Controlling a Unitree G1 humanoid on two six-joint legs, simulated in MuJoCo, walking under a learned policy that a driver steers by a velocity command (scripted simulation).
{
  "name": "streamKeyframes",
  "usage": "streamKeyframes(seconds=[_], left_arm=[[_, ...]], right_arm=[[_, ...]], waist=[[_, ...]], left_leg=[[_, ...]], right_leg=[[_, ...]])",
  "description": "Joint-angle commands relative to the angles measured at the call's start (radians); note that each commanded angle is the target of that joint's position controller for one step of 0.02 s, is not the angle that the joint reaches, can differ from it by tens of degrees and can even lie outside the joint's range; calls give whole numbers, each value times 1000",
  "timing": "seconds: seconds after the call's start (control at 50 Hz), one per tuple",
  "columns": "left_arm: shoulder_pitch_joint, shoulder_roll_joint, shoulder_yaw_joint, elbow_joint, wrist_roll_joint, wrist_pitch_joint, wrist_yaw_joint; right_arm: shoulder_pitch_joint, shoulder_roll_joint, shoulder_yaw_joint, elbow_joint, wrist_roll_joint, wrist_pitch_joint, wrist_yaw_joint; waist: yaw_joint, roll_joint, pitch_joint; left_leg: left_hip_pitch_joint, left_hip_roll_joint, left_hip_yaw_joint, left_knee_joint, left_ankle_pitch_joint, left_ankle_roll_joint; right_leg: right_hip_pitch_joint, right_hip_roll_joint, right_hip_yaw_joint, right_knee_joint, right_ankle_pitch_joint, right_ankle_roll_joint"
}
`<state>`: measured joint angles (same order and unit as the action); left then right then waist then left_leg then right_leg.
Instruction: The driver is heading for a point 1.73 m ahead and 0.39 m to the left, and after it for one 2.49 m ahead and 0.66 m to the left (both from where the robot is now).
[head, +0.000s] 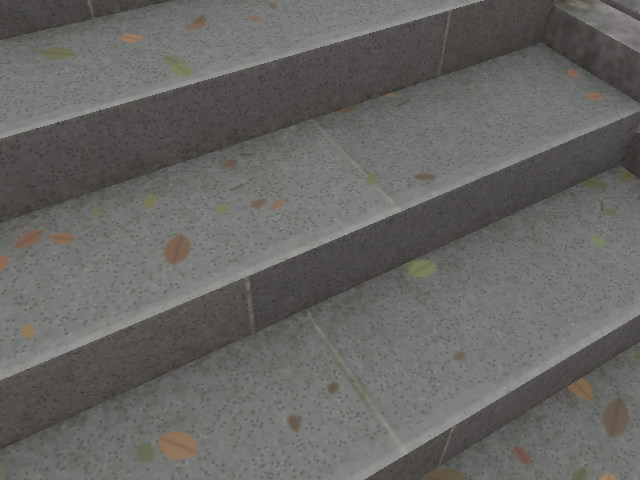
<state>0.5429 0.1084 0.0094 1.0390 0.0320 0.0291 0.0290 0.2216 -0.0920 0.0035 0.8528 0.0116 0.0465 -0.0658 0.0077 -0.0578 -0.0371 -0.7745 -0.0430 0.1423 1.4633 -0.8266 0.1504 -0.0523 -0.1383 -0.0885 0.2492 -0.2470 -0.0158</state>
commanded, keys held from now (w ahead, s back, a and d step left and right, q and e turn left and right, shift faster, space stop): w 0.36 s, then w+q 0.64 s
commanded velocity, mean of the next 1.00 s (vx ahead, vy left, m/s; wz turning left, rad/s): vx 0.44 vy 0.00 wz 0.25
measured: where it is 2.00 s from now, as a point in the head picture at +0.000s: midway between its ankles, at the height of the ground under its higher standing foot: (339, 74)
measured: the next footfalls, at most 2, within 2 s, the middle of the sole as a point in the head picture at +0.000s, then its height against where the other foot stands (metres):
right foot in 0.46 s outside the picture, level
left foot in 0.90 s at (340, 397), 0.16 m higher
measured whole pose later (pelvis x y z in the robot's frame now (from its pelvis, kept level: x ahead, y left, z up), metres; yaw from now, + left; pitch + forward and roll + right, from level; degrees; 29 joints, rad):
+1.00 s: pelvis +0.51 -0.11 +0.21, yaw +17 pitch +9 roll +5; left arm 0.38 0.21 -0.03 0.98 0.08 -0.09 -0.12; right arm 0.04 -0.18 0.01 0.75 -0.04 -0.03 0.06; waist -0.03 -0.05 -0.15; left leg -0.81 -0.11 0.13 1.14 -0.48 0.11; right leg -0.38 -0.06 0.00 1.10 0.00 -0.09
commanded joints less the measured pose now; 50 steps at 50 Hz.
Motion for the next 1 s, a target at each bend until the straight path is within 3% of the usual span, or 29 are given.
streamKeyframes(seconds=[0.02,0.08,0.12,0.14,0.24,0.28,0.3,0.36,0.38,0.4,0.42,0.44,0.46,0.48,0.5,0.52,0.54,0.58,0.62,0.68,0.72,0.78,0.84,0.9,0.92,0.94,0.96,0.98,1.0], left_arm=[[-15,108,12,-41,-17,-15,-1],[-77,97,19,-109,-6,-40,-26],[-284,100,36,-211,13,-61,-76],[-412,72,35,-290,34,-81,-96],[-474,-3,10,-389,23,-143,-68],[-716,-15,-7,-493,38,-139,-46],[-764,-17,-20,-539,36,-128,-44],[-626,42,-19,-520,-45,-119,-107],[-485,42,-8,-480,-75,-109,-109],[-455,-22,-30,-436,-6,-91,-128],[-184,138,29,-395,-2,-44,-132],[29,228,67,-318,18,-28,-104],[205,239,78,-212,80,-23,-78],[239,328,83,-199,116,-31,-75],[73,360,81,-231,64,-59,-92],[-160,234,52,-249,37,-73,-115],[-259,135,18,-234,2,-91,-124],[-277,-19,-45,-146,22,-109,-100],[-254,-8,-45,-48,71,-95,-78],[-290,-12,-63,-22,110,-142,-91],[-154,55,-57,1,112,-151,-73],[82,126,-57,37,99,-117,-71],[-112,222,-44,-55,33,-132,-108],[-6,355,-2,-20,10,-157,-121],[-37,397,10,-42,54,-149,-131],[-68,361,9,-92,116,-146,-135],[-197,289,-4,-163,123,-134,-155],[-253,224,-2,-160,35,-118,-177],[-277,136,-15,-173,-4,-120,-156]], right_arm=[[-17,-47,-10,-92,-6,-30,13],[100,-187,-57,-66,-28,-12,-7],[231,-287,-88,-25,-13,-18,-32],[204,-293,-90,-5,1,-48,-34],[218,-165,-70,129,-69,-144,-5],[370,-162,-78,191,-82,-173,-4],[366,-159,-80,198,-68,-180,-9],[83,-178,-84,64,-49,-179,-17],[90,-245,-99,53,-34,-195,-4],[25,-188,-27,54,-119,-202,116],[-219,-297,-61,-60,-135,-192,176],[-240,-332,-88,-64,-136,-178,181],[2,-211,-78,44,-132,-165,201],[348,-22,-42,129,-95,-164,247],[451,-45,-47,125,-96,-166,252],[320,-110,-66,70,-59,-157,226],[237,-121,-49,30,-64,-142,202],[212,-48,-4,-2,-59,-101,169],[139,9,42,-33,-34,-86,197],[-38,-53,45,-110,-25,-93,189],[-241,-86,45,-179,-13,-93,192],[-376,-103,45,-185,-1,-65,163],[-337,-87,32,-202,-29,-39,172],[-305,-136,13,-232,-19,-23,169],[-137,-163,1,-177,-12,-33,146],[182,-230,-22,-75,0,-42,120],[521,-281,-42,56,-43,-45,99],[581,-295,-54,72,-100,-48,110],[492,-270,-61,110,-100,-82,111]], waist=[[-82,-21,155],[-137,219,65],[-253,295,172],[-236,237,239],[-75,38,129],[-174,35,166],[-148,56,161],[-45,-17,27],[3,72,-51],[107,203,-230],[301,53,-209],[379,-57,-144],[319,-53,-76],[142,-122,-158],[38,-117,-250],[1,-99,-95],[-8,-62,-110],[-91,13,-138],[-114,7,-92],[-165,151,-63],[-80,58,-75],[29,-14,-9],[-117,-65,-74],[-115,-140,-109],[-142,-162,-158],[-199,-50,-365],[-310,193,-450],[-311,231,-304],[-237,114,-108]], left_leg=[[90,32,-129,-327,-177,59],[264,104,-631,-772,-531,165],[361,253,-1211,-1236,-758,322],[361,289,-1378,-1313,-722,355],[571,250,-884,-940,364,207],[770,220,-728,-932,532,145],[729,220,-689,-1001,494,97],[237,110,-382,-1253,760,32],[225,153,-409,-1285,907,39],[-2,92,-227,-1151,1051,3],[44,23,-145,-933,1212,-27],[74,-18,-159,-700,1220,14],[-30,-65,-201,-182,649,37],[-218,-157,-369,333,506,65],[-305,-173,-516,535,612,56],[-475,-146,-478,743,628,44],[-612,-93,-431,843,675,65],[-682,-6,-384,882,803,94],[-845,8,-321,1176,707,134],[-648,92,-234,820,873,161],[-536,112,-123,609,932,130],[-796,87,-125,401,745,63],[-293,51,57,109,594,71],[-53,-102,129,-314,374,0],[168,-122,69,-360,448,26],[672,-53,-181,-302,786,129],[1011,82,-615,-674,773,253],[888,207,-974,-949,601,281],[728,210,-948,-943,417,230]], right_leg=[[-196,-66,35,-165,-216,-110],[-335,117,-56,244,48,-106],[-697,175,72,790,-224,-106],[-864,142,173,1055,-213,-102],[-1162,135,200,1565,-340,-65],[-1404,106,189,1546,-567,-45],[-1366,69,194,1423,-529,-46],[-384,54,32,593,32,16],[-148,93,33,559,172,23],[188,153,93,769,352,26],[324,182,52,527,422,20],[331,157,10,211,494,-5],[413,40,137,133,486,-93],[435,-78,336,430,1153,-308],[333,-229,618,300,943,-413],[138,-259,577,213,553,-393],[69,-250,545,149,146,-348],[-50,-174,452,77,-8,-243],[-130,-156,382,36,-1,-246],[-406,-61,149,-6,-18,-166],[-419,-4,64,-62,55,-122],[37,-126,154,-103,366,-146],[-151,-125,-34,-81,1259,-167],[107,-189,-67,98,1949,-208],[52,-202,-69,244,2120,-174],[-288,-171,-21,529,2036,-95],[-686,17,36,1001,893,-32],[-928,211,213,1441,217,-73],[-1089,189,322,1667,263,-129]])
